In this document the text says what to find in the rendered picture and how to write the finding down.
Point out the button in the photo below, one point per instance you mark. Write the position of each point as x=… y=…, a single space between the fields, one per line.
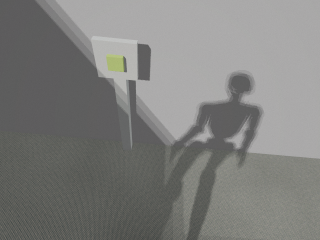
x=115 y=62

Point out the panel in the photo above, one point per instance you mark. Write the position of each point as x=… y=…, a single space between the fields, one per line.
x=129 y=50

